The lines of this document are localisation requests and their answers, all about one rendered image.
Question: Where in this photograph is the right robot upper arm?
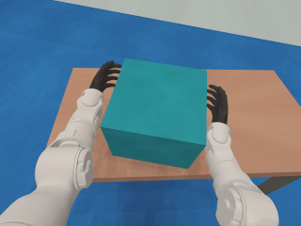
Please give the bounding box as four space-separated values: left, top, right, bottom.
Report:
215 186 278 226

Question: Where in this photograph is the left robot upper arm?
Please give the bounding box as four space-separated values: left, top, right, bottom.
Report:
0 147 94 226

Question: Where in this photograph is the table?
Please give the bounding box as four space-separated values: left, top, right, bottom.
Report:
45 68 301 195

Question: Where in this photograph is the robot right hand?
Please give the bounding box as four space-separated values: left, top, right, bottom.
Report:
207 84 229 124

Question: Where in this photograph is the robot left hand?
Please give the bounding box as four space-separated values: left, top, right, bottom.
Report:
89 60 121 92

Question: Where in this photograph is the carton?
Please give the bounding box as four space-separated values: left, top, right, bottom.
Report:
100 58 208 170

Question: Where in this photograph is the right robot forearm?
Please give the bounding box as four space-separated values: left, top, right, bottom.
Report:
204 122 279 224

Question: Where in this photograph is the left robot forearm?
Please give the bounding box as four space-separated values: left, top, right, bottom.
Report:
35 89 103 185

